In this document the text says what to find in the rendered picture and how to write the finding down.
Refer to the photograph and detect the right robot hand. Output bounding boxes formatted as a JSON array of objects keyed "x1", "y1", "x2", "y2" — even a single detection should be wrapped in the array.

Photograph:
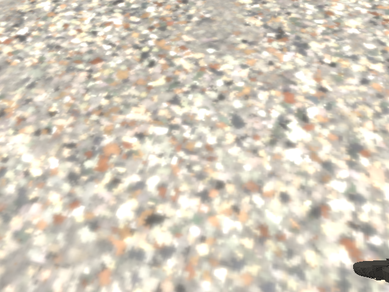
[{"x1": 353, "y1": 259, "x2": 389, "y2": 283}]

